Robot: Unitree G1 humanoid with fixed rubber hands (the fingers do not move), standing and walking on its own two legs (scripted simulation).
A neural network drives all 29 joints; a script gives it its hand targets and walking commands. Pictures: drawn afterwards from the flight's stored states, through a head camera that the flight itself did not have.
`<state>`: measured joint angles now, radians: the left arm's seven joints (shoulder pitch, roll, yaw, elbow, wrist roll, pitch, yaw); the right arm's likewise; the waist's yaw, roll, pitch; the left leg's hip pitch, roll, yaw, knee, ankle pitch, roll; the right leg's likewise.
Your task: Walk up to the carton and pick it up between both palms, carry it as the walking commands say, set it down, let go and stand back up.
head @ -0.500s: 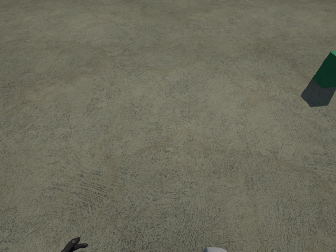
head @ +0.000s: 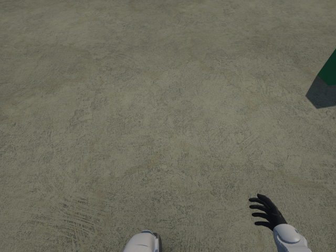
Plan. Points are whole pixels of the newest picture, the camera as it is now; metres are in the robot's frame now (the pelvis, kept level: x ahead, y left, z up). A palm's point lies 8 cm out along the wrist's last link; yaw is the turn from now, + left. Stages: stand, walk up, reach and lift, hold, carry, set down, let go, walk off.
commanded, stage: walk up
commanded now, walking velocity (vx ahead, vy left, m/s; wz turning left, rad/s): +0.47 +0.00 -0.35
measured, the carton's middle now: out of the picture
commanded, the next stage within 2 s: none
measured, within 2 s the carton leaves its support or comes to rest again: neither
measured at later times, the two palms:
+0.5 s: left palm (128, 125) +0.49 +0.20 -0.08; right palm out of the picture +0.14 -0.25 -0.12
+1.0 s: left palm (125, 110) +0.60 +0.24 -0.13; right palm (286, 89) +0.70 -0.39 -0.07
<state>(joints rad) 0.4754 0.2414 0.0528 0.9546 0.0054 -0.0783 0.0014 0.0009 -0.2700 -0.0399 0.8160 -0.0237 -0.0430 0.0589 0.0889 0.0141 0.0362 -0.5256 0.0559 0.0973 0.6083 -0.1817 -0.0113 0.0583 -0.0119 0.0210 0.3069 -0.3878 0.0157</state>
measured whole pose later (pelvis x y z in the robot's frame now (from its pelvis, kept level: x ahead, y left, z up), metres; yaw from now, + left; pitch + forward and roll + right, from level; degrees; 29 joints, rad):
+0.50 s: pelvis +0.27 -0.01 +0.00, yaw -10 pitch +1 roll -1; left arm 0.09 0.28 0.07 0.81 0.02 -0.02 -0.07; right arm 0.47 -0.25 -0.05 1.03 -0.03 -0.07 0.01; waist -0.10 0.02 0.00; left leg 0.12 0.08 0.27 0.25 -0.36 -0.04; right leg -0.54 -0.10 -0.08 0.71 -0.21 -0.01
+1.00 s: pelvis +0.58 -0.06 -0.01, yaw -19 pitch -1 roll -1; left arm 0.45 0.34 0.08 1.00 0.00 -0.09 0.00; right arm -0.02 -0.35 -0.07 0.85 -0.02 -0.07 0.06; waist 0.09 0.00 0.07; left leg -0.42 0.07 0.12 0.50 -0.06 0.03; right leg 0.00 -0.03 0.03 0.53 -0.46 0.03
